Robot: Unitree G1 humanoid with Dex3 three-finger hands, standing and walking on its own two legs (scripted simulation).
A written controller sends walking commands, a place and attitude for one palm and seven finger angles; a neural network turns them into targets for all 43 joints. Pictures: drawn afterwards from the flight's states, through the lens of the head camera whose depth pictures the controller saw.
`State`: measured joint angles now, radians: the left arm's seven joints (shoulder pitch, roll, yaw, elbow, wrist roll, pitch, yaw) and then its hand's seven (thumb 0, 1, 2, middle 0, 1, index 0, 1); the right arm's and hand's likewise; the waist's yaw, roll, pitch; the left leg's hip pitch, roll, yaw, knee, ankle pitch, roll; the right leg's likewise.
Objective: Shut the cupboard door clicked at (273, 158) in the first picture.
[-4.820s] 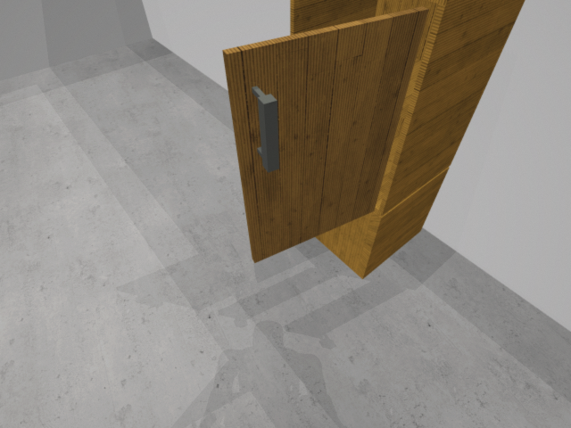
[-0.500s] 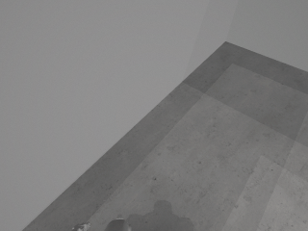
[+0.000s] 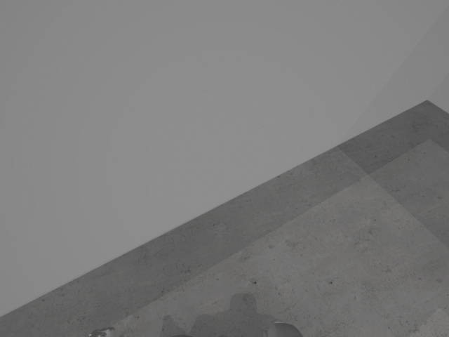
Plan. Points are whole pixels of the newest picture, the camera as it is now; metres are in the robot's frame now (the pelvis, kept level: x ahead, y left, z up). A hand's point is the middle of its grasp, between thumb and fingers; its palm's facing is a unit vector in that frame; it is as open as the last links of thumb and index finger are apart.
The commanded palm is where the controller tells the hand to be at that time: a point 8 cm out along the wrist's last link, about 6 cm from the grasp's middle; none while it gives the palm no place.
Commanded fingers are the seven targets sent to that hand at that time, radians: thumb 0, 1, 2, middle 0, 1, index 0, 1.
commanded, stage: turn to face it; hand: left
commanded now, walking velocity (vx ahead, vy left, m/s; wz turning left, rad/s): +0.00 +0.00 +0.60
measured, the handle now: out of the picture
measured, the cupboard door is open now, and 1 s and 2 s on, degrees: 78 78 78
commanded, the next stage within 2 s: none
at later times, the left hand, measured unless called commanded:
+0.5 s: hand out of the picture -0.01 +0.15 -0.18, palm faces +0.36 -0.91 -0.21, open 7.4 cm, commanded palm none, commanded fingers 0.00 0.90 0.90 -0.20 -0.30 -0.20 -0.30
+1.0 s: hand out of the picture +0.01 +0.16 -0.15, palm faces +0.57 -0.77 -0.30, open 7.4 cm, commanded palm none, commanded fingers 0.00 0.90 0.90 -0.20 -0.30 -0.20 -0.30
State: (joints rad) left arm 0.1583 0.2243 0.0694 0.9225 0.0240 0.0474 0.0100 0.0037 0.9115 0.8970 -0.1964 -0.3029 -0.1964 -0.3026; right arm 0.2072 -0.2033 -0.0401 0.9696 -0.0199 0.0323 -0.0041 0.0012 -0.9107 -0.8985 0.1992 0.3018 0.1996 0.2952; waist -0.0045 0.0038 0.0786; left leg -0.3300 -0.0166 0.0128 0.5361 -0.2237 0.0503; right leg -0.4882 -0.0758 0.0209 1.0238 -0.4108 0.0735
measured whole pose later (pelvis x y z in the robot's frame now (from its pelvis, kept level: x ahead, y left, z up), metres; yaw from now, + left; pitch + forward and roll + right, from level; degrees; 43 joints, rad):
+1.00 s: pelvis +0.04 -0.07 +0.00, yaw +37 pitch +1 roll +1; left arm 0.15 0.19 0.04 0.87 0.03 0.01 0.02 0.00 0.91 0.90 -0.20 -0.30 -0.20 -0.30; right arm 0.20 -0.24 -0.08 0.94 -0.01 0.08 0.02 0.00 -0.91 -0.90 0.20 0.30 0.20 0.30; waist -0.03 0.05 0.09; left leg -0.46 -0.07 -0.08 0.92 -0.47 -0.02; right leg -0.29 -0.04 -0.07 0.59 -0.32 -0.01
